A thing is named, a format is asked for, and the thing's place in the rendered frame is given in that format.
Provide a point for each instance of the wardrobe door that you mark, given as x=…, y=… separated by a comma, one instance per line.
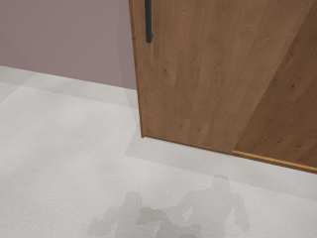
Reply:
x=284, y=124
x=209, y=65

